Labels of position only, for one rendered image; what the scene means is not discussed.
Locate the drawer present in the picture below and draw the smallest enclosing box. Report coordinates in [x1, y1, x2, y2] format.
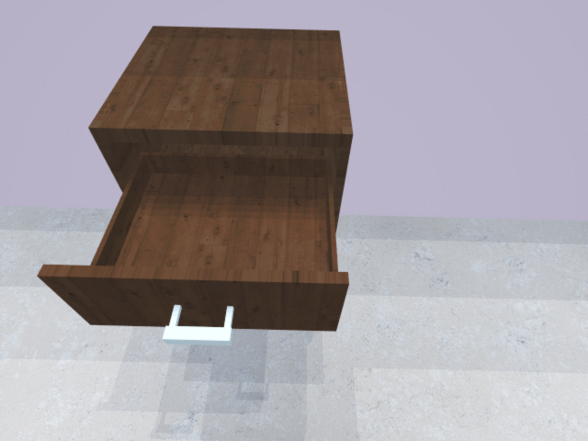
[37, 152, 349, 332]

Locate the handle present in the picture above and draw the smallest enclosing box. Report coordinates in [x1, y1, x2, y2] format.
[163, 305, 234, 345]

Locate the cabinet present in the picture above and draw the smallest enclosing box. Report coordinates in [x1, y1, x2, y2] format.
[88, 26, 353, 234]

